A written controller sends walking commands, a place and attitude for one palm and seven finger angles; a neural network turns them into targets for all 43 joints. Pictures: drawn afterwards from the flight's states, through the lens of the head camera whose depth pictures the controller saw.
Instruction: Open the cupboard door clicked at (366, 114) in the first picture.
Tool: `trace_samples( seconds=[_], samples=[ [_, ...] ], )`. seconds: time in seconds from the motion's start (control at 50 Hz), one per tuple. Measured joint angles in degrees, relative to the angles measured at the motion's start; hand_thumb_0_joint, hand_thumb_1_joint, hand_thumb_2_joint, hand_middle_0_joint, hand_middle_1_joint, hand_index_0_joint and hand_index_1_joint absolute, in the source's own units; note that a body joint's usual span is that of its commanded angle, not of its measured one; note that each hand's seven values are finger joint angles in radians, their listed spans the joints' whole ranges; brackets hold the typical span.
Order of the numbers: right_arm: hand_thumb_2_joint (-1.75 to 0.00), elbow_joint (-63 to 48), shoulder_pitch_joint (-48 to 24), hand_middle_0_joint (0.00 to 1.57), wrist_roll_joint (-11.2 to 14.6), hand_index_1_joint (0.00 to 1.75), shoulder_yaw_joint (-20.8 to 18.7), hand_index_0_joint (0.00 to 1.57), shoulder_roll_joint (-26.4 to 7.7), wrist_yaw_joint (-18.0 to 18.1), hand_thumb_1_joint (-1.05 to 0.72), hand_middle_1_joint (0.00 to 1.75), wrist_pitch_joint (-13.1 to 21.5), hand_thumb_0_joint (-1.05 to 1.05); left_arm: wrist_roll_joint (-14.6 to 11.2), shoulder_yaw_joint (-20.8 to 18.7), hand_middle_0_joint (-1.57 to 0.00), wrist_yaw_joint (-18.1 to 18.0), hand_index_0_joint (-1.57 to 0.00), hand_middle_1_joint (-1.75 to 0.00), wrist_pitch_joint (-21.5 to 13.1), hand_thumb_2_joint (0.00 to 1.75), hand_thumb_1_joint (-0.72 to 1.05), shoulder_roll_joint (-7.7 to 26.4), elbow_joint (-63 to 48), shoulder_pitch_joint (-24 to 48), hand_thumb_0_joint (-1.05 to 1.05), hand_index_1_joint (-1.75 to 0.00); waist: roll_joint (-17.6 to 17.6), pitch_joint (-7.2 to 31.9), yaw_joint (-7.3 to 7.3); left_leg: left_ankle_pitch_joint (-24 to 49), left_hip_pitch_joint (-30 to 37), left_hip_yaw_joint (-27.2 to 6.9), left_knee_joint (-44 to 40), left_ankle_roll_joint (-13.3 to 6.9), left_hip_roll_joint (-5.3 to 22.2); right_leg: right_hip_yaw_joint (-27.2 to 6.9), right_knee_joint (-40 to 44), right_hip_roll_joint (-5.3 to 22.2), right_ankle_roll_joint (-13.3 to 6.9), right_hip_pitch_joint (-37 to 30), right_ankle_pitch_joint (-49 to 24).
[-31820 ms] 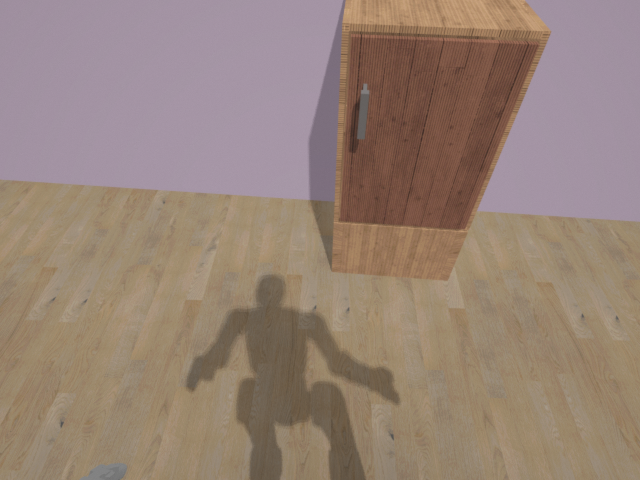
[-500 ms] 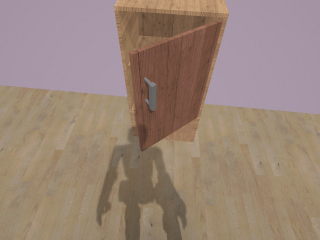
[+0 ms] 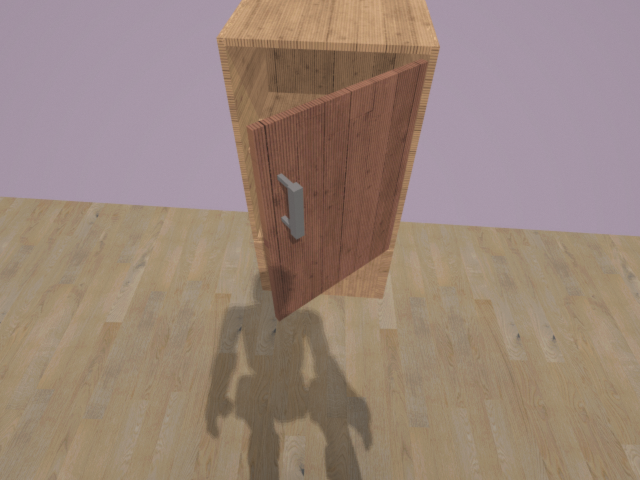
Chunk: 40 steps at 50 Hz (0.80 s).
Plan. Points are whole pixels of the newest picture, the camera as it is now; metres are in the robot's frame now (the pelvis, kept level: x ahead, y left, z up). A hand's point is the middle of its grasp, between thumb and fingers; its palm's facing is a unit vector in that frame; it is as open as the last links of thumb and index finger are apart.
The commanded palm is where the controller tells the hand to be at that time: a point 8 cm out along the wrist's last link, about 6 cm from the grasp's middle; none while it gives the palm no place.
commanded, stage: let the arm hang, fingers relaxed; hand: left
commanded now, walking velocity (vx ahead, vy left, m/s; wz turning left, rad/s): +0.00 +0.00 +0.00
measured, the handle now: (290, 206) +0.59 +0.09 -0.03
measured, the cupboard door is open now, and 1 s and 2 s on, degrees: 43 43 43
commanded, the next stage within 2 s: look to check the result in 0.10 s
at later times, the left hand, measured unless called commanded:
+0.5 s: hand out of the picture +0.03 +0.18 -0.17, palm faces +0.02 -0.98 -0.21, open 7.4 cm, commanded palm none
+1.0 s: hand out of the picture +0.07 +0.20 -0.17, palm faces -0.02 -0.97 -0.25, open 7.4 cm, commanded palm none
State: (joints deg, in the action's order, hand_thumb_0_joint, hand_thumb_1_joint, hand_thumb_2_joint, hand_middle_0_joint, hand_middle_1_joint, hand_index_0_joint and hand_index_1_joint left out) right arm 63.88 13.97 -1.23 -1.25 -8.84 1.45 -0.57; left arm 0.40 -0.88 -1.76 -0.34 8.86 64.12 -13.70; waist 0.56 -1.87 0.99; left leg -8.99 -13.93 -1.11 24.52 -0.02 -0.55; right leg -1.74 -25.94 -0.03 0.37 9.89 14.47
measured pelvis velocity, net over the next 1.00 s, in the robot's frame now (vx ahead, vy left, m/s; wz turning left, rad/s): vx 0.02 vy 0.00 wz -0.06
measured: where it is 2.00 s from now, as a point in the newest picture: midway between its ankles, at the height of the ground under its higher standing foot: outside the picture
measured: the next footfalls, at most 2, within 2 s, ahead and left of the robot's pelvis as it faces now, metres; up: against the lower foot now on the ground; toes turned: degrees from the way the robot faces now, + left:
left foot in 1.54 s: +0.13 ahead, +0.08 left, +0.00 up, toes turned -35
right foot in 1.80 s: +0.01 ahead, -0.18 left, +0.00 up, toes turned -31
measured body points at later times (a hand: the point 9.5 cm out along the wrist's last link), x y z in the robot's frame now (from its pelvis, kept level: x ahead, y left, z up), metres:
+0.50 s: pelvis +0.02 +0.00 +0.00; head +0.04 -0.01 +0.45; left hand +0.03 +0.23 -0.15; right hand +0.03 -0.24 -0.16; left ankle +0.05 +0.12 -0.74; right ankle +0.00 -0.13 -0.74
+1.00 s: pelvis +0.02 +0.00 +0.00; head +0.05 -0.01 +0.45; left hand +0.07 +0.25 -0.15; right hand +0.06 -0.26 -0.15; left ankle +0.05 +0.12 -0.74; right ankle +0.00 -0.13 -0.74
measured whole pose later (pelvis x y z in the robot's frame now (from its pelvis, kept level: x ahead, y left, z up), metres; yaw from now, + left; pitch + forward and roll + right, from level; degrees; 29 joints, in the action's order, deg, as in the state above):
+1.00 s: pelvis +0.02 +0.00 +0.00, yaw -4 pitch -1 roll +0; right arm 62.1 9.2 -1.2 -2.1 -12.0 1.9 -0.9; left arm 0.4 -2.6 -0.8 1.1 12.3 62.5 -11.8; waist 0.2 -3.7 -0.2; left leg -12.3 -12.6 2.0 25.7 0.3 1.2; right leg -4.9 -26.1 -1.5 0.0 9.5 15.7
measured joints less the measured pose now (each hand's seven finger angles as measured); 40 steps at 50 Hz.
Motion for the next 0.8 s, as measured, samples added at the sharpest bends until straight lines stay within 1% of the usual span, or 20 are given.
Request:
trace_samples(
  seconds=[0.16, 0.38, 0.56, 0.8],
  samples=[
    [-0.89, 0.39, 0.16, 0.2, 0.03, 0.29, 0.16, 0.2, -0.04, -0.07, -0.91, 0.3, 0.08, 0.0, -0.15, -0.23, -0.2, 0.17, -0.2, -0.3, -0.07, 0.9, 0.91, 0.74, -0.05, 0.26, 0.01, -0.3, 0.16, -0.84, 0.04, -0.31, 0.47, -0.01, -0.46, 0.14, 0.2, 0.0, 0.87, -0.18, -0.16, -0.64, 0.05],
    [-0.89, 1.04, -0.73, 0.2, 0.15, 0.29, 0.25, 0.2, -0.52, 0.08, -0.9, 0.3, 0.22, 0.0, -0.27, -0.2, -0.2, 0.19, -0.2, -0.3, -0.07, 0.9, 0.9, 0.79, 0.7, 0.28, 0.01, -0.3, 0.07, -1.82, -0.18, -0.78, 1.48, 0.05, -0.94, 0.24, 0.38, -0.06, 1.94, -0.33, -0.28, -1.86, 0.15],
    [-0.89, 0.79, -2.36, 0.2, 0.16, 0.29, 0.12, 0.2, -1.5, 0.06, -0.9, 0.3, 0.42, 0.0, -0.19, -0.22, -0.2, 0.35, -0.2, -0.3, -0.24, 0.9, 0.9, 1.25, 0.82, 0.89, 0.01, -0.3, -0.12, -1.86, -0.38, -0.91, 2.14, 0.14, -1.46, 0.27, 0.48, -0.16, 2.76, -0.4, -0.33, -2.62, 0.07],
    [-0.89, 0.52, -4.16, 0.2, 0.17, 0.29, 0.08, 0.2, -3.26, 0.0, -0.9, 0.3, 0.65, 0.0, -0.16, -0.43, -0.2, 0.55, -0.2, -0.3, -0.48, 0.9, 0.9, 3.08, 0.65, 2.48, 0.01, -0.3, -0.26, -1.55, -0.46, -0.84, 3.15, 0.29, -2.45, 0.26, 0.52, -0.3, 4.01, -0.39, -0.32, -3.69, -0.2]
  ],
)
